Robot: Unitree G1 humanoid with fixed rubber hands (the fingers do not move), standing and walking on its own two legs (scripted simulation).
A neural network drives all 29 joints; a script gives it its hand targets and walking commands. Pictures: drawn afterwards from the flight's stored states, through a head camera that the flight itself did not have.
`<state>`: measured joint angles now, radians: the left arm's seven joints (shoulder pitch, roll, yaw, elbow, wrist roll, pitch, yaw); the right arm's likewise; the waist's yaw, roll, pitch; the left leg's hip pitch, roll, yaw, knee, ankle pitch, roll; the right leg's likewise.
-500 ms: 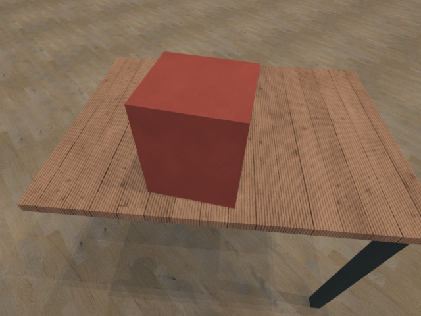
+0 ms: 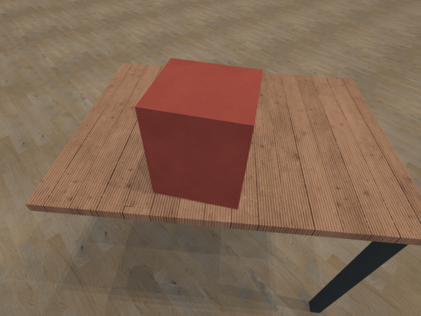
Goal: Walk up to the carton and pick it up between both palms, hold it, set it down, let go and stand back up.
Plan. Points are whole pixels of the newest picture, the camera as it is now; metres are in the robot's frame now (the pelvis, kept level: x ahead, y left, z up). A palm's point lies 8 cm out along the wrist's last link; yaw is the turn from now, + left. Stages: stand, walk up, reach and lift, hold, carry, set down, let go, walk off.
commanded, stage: stand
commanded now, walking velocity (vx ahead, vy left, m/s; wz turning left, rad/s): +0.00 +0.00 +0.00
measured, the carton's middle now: (204, 134) +0.49 +0.03 +0.09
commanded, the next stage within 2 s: walk up in 0.16 s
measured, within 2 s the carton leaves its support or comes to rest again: neither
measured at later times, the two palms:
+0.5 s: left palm out of the picture -0.07 +0.24 -0.13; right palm out of the picture -0.03 -0.24 -0.14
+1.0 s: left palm out of the picture +0.08 +0.36 -0.15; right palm out of the picture -0.02 -0.06 -0.12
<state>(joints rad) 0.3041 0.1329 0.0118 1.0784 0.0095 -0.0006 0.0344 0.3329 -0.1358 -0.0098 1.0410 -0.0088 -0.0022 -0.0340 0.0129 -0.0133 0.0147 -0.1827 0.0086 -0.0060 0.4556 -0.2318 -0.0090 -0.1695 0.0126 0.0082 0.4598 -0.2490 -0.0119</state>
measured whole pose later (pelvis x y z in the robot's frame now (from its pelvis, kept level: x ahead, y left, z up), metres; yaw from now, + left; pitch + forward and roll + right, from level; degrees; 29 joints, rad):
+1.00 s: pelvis +0.02 +0.14 +0.01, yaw -9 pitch +2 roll -1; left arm 0.23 0.19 0.06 1.04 0.01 0.04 0.02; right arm 0.37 -0.09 0.01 1.00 -0.02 -0.05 -0.04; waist 0.00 -0.07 -0.01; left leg -0.15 0.01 0.11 0.37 -0.26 0.03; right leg -0.41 0.00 0.00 0.92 -0.33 0.00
